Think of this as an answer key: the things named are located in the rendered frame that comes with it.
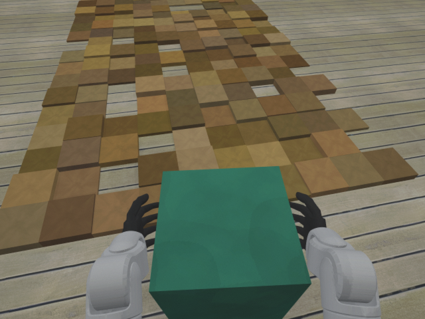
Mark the left robot forearm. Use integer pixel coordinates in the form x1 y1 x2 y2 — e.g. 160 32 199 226
86 231 149 319

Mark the robot right hand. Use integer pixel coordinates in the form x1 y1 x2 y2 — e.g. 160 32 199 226
289 192 327 249

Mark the carton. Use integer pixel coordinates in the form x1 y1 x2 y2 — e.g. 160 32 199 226
149 166 311 319

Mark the robot left hand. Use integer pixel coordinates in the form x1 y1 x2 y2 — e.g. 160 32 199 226
122 193 159 248

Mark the right robot forearm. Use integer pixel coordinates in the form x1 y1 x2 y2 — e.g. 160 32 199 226
305 227 381 319

